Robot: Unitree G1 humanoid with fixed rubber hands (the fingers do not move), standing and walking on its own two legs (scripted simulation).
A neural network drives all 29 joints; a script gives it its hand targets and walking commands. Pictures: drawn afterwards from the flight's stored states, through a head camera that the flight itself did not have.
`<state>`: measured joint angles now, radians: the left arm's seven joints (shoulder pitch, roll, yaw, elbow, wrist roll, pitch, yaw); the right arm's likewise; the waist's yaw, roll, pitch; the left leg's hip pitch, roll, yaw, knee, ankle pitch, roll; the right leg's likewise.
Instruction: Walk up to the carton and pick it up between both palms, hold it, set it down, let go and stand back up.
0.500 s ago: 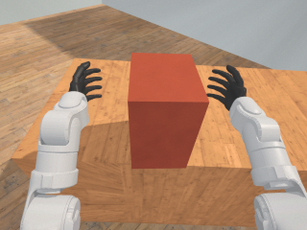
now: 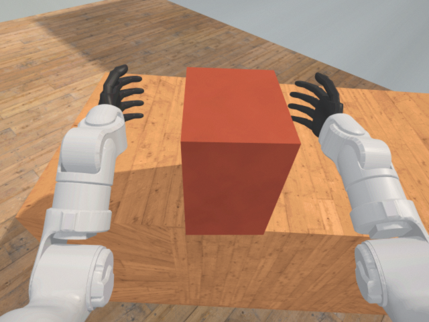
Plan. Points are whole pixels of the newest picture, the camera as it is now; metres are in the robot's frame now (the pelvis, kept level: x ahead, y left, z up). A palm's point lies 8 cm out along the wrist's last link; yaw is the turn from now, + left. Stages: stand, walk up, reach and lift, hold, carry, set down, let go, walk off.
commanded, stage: reach and lift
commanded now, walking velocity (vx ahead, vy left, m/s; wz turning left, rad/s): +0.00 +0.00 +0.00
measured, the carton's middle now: (227, 156) +0.46 +0.03 +0.06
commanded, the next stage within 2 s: none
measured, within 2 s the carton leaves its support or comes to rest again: neither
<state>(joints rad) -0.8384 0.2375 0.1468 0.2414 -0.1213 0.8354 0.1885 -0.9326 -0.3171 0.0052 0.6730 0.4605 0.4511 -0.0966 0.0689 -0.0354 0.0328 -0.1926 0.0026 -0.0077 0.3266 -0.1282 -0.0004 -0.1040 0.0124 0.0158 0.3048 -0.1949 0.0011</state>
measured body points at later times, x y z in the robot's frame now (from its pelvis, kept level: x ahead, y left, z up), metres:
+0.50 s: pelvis +0.00 +0.00 +0.00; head +0.04 +0.02 +0.45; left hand +0.40 +0.22 +0.12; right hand +0.47 -0.15 +0.14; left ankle +0.03 +0.12 -0.75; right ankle -0.02 -0.12 -0.75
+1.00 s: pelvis +0.01 +0.00 +0.00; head +0.07 +0.02 +0.44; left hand +0.42 +0.20 +0.08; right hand +0.48 -0.13 +0.10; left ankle +0.03 +0.12 -0.75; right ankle -0.02 -0.12 -0.75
